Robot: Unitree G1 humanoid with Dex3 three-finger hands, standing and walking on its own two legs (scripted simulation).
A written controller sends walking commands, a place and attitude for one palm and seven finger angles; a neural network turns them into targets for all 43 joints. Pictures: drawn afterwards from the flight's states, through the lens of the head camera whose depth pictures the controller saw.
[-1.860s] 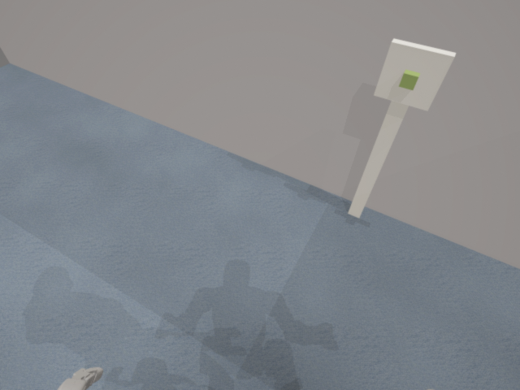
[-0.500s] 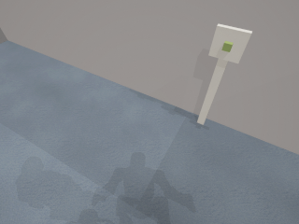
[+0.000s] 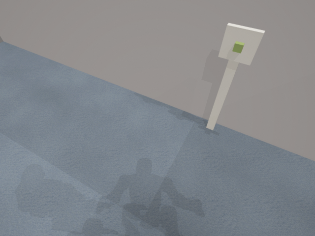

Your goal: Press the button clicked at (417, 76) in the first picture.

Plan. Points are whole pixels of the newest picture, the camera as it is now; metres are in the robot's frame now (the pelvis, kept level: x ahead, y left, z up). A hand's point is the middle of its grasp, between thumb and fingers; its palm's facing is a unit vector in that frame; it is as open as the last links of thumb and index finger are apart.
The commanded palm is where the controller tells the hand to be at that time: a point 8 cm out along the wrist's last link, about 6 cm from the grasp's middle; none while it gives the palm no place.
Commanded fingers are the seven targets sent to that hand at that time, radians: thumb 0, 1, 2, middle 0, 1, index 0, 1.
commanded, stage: walk to a spot facing it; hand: left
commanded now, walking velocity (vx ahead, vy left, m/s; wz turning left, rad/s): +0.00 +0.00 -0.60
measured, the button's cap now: (238, 46) +1.02 -0.36 -0.03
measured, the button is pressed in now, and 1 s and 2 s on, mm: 0 0 0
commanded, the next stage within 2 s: none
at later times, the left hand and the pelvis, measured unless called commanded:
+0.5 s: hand out of the picture +0.04 +0.17 -0.16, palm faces -0.18 -0.96 -0.20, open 7.4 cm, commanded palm none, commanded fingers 0.00 0.90 0.90 -0.20 -0.30 -0.20 -0.30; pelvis +0.00 -0.01 +0.00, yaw -14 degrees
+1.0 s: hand (112, 181) +0.32 +0.18 -0.18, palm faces -0.49 -0.85 -0.19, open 7.4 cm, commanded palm none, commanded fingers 0.00 0.90 0.90 -0.20 -0.30 -0.20 -0.30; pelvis +0.13 +0.04 +0.00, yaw -33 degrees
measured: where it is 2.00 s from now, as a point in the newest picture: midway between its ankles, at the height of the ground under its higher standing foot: outside the picture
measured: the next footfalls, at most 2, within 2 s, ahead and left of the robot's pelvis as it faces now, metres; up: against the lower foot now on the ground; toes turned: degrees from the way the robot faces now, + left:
left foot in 0.72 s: +0.16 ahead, +0.10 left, +0.00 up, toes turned -19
right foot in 1.28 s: +0.17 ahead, -0.13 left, +0.00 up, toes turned -49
